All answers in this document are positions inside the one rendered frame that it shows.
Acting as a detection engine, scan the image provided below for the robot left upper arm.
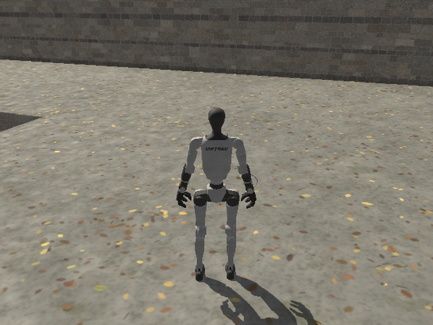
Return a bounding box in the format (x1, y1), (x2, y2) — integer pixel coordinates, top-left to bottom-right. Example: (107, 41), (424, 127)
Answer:
(185, 137), (202, 174)

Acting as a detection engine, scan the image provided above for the left robot hand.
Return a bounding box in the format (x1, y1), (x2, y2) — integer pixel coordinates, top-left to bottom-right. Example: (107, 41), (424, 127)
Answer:
(176, 191), (191, 208)

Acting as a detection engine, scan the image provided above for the robot right upper arm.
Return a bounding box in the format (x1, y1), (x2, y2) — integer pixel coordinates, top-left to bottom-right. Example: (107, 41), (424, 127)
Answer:
(231, 137), (248, 174)

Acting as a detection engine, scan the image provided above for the left robot foot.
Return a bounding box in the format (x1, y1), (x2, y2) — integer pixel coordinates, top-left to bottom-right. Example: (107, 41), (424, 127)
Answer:
(195, 264), (205, 281)

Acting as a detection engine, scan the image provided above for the robot left forearm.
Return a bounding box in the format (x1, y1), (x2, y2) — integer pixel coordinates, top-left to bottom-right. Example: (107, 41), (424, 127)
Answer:
(178, 163), (191, 193)

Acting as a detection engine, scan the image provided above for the right robot hand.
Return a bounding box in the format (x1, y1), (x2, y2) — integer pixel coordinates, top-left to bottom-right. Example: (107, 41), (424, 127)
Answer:
(241, 192), (256, 209)

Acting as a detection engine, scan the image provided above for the robot right forearm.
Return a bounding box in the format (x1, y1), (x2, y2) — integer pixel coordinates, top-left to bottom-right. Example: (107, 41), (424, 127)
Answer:
(242, 164), (254, 194)

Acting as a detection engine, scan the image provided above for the robot right shin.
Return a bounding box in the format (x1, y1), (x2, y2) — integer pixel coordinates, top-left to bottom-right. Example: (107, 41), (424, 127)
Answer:
(227, 225), (236, 270)

